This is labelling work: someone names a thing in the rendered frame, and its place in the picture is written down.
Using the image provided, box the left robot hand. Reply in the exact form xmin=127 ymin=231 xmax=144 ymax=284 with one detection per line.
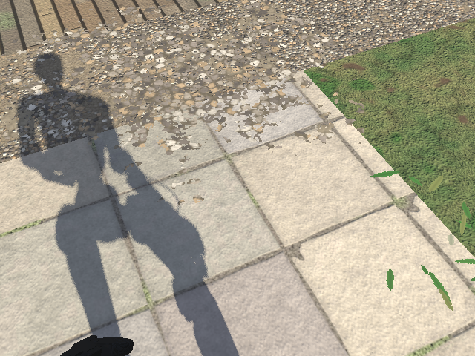
xmin=60 ymin=335 xmax=134 ymax=356

